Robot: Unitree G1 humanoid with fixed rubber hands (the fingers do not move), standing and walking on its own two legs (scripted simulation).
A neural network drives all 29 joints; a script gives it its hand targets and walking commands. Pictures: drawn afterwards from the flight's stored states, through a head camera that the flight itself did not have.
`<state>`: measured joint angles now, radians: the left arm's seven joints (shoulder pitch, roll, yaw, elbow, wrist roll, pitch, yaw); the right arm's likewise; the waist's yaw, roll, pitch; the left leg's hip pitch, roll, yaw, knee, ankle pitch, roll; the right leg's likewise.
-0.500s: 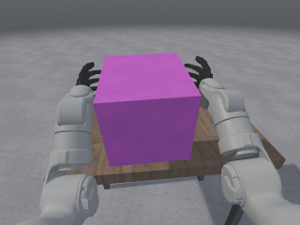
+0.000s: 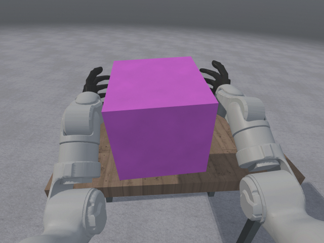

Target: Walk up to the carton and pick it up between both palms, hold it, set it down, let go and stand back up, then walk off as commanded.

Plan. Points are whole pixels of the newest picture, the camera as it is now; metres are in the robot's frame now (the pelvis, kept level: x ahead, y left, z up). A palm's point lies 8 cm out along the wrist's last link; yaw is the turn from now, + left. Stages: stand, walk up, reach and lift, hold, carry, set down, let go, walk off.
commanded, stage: hold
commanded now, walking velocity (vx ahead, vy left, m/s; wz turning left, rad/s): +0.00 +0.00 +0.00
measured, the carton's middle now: (157, 113) +0.38 +0.01 +0.23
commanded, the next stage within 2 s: none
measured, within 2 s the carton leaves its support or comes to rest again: neither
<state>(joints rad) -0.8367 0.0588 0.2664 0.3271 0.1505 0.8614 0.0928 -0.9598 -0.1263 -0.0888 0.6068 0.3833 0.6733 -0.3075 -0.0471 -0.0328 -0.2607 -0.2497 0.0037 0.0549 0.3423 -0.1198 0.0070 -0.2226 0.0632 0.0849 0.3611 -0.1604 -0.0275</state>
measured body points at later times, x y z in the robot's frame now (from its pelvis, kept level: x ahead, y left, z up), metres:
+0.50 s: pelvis +0.00 +0.00 +0.00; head -0.09 +0.02 +0.44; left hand +0.38 +0.17 +0.27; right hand +0.38 -0.13 +0.29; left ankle +0.04 +0.11 -0.75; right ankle +0.02 -0.10 -0.75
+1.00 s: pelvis +0.00 +0.00 +0.00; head -0.09 -0.01 +0.44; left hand +0.37 +0.15 +0.28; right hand +0.38 -0.15 +0.28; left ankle +0.04 +0.11 -0.75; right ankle +0.02 -0.10 -0.75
